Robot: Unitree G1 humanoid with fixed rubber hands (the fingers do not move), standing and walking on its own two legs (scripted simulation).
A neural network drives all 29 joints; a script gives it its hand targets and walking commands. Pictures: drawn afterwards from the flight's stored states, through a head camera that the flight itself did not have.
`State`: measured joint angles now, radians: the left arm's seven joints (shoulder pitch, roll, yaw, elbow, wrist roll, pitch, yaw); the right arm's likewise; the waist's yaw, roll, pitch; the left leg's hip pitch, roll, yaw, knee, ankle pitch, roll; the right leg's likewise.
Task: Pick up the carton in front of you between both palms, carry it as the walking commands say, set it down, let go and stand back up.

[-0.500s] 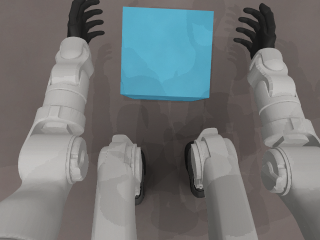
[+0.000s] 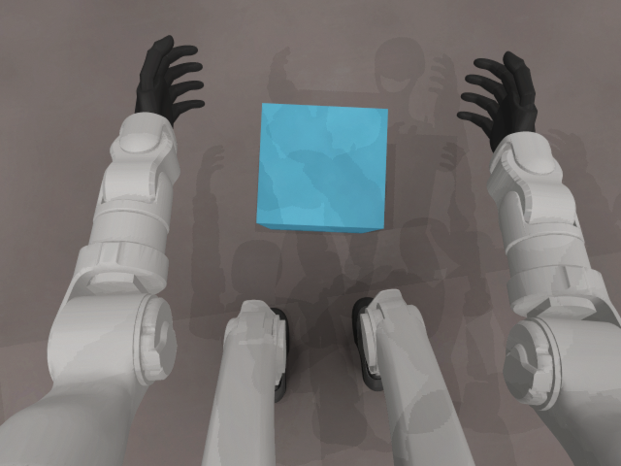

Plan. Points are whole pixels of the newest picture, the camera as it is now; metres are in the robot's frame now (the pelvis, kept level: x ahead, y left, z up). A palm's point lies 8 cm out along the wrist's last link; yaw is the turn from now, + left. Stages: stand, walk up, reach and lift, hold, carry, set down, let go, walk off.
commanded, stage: set down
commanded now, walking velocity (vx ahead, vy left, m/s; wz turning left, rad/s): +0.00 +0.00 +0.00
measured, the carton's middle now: (320, 178) +0.49 -0.02 -0.42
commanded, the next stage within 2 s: let go in 0.22 s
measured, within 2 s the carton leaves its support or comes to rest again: neither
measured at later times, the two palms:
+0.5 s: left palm (76, 144) +0.45 +0.19 +0.02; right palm (605, 146) +0.42 -0.23 +0.02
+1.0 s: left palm out of the picture +0.30 +0.22 +0.14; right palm out of the picture +0.28 -0.24 +0.15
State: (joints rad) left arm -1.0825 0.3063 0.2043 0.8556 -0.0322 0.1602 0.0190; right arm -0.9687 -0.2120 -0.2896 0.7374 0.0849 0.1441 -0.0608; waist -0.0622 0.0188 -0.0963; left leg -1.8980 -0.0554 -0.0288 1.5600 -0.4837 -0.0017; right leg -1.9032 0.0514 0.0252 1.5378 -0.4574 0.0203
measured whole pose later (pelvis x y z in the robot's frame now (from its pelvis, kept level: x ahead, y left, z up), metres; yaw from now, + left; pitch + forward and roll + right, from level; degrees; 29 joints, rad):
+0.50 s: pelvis +0.05 -0.01 +0.14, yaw +1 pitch +39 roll +0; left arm -0.66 0.18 0.22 0.70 0.09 0.10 0.03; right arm -0.58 -0.18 -0.25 0.66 -0.07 0.08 0.05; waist -0.04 0.01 -0.10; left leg -1.32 -0.05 -0.05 0.98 -0.34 -0.01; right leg -1.33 0.04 0.04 0.97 -0.32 0.00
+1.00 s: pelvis +0.11 +0.00 +0.22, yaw +0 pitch +11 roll +0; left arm 0.13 0.20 0.08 0.50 0.02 -0.02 -0.03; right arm 0.18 -0.19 -0.05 0.46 0.02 -0.02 0.06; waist -0.03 -0.02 -0.01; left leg -0.41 -0.03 -0.05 0.50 -0.27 0.01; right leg -0.42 0.03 0.05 0.49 -0.26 -0.01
